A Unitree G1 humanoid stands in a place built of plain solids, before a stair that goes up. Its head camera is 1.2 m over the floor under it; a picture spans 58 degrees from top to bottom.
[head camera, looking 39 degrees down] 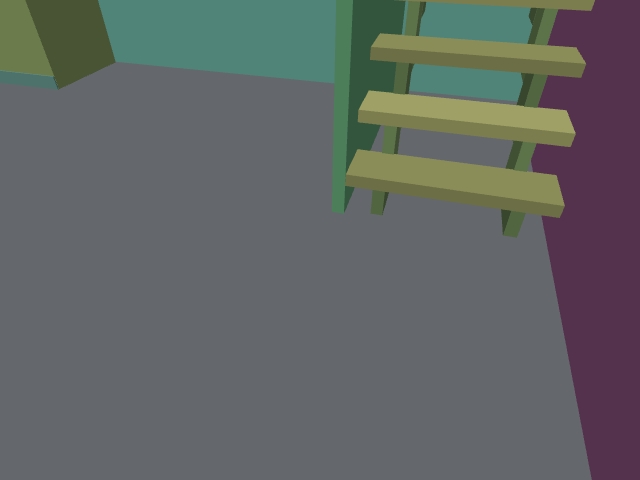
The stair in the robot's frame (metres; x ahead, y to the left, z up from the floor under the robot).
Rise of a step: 0.21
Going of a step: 0.21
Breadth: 0.90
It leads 16 degrees to the right of straight ahead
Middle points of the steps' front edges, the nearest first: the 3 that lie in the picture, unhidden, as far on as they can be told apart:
1.56 -0.55 0.21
1.76 -0.61 0.43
1.97 -0.66 0.64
